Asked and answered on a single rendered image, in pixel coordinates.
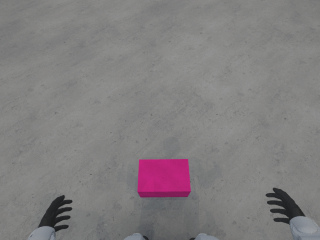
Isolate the robot right hand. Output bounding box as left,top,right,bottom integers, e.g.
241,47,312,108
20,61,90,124
266,188,306,224

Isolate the robot shin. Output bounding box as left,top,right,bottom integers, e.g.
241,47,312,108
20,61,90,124
195,233,207,239
132,233,143,237

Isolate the carton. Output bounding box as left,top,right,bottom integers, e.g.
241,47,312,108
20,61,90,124
137,159,191,198

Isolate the robot left hand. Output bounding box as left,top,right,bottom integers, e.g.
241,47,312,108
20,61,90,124
38,195,73,232

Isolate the robot right shin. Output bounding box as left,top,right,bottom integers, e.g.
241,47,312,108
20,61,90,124
195,233,207,239

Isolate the robot left shin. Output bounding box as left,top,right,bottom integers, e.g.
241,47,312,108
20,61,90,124
132,233,143,237

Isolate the left robot forearm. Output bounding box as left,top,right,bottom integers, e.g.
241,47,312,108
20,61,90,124
27,226,56,240

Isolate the right robot forearm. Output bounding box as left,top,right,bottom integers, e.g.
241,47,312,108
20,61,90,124
289,216,320,240

